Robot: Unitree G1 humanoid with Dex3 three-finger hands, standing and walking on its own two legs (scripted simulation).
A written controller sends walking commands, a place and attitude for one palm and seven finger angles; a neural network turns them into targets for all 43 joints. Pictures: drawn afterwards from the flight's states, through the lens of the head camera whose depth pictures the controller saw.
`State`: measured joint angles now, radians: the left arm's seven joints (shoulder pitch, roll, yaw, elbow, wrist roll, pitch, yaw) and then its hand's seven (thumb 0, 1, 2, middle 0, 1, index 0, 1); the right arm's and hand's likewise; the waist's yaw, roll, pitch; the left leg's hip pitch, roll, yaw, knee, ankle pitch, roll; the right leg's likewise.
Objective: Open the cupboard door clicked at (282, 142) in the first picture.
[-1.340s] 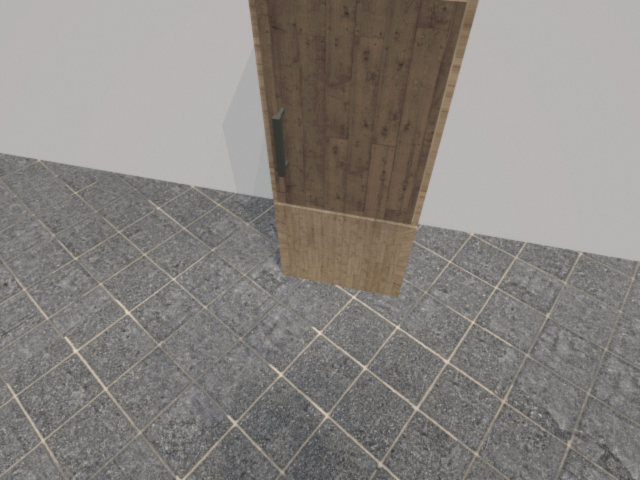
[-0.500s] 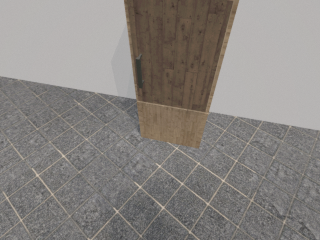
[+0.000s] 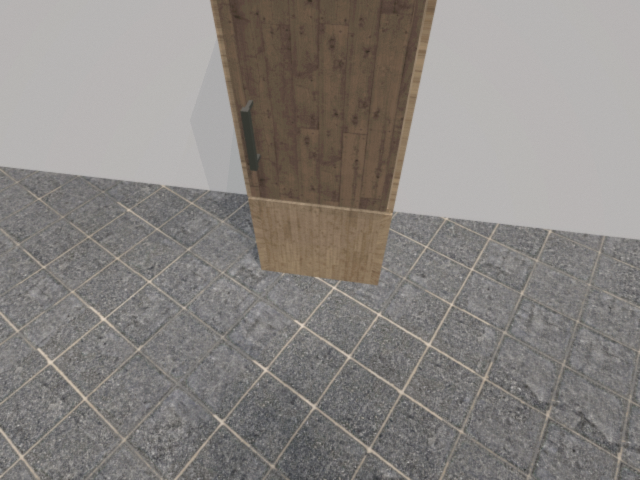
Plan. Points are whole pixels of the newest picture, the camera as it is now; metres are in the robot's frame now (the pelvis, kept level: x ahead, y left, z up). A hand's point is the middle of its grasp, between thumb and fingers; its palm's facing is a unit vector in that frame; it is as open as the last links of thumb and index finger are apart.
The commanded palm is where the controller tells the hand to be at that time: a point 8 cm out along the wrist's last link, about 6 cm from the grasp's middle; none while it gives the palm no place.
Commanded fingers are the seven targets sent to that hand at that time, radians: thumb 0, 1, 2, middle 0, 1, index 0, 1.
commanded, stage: turn to face it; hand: left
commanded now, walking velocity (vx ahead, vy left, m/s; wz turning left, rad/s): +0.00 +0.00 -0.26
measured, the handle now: (252, 136) +0.91 +0.23 -0.11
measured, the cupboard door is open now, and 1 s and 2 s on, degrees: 0 0 0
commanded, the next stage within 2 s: take the last steps up to it in 0.02 s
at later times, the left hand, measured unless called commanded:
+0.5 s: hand out of the picture +0.03 +0.22 -0.19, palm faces -0.02 -0.99 -0.17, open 7.3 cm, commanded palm none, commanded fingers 0.00 0.90 0.90 -0.20 -0.30 -0.20 -0.30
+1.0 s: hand (216, 391) +0.28 +0.19 -0.18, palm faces +0.04 -0.98 -0.22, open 7.1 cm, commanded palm none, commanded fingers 0.00 0.90 0.90 -0.20 -0.30 -0.20 -0.30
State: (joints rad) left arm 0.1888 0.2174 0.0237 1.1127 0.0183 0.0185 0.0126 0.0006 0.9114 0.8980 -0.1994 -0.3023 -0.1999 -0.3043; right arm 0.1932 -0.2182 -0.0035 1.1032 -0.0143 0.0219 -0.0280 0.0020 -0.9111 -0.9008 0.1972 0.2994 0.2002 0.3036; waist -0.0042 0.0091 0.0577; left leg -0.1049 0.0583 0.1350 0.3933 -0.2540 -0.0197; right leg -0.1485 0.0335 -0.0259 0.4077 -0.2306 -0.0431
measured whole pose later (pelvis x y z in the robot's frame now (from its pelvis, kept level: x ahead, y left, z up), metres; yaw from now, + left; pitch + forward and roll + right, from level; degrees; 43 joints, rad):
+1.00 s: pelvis +0.21 +0.01 -0.01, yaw -2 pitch -1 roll +0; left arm 0.21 0.15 0.08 1.02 0.02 -0.07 0.03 -0.03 0.96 0.90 -0.20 -0.30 -0.20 -0.30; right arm 0.33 -0.13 -0.04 1.12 -0.02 -0.02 -0.02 0.01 -0.91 -0.90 0.20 0.30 0.20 0.30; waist -0.01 0.00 0.09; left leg -0.40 0.04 0.02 1.25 -0.35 0.03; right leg -0.29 0.02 -0.14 0.56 -0.27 -0.09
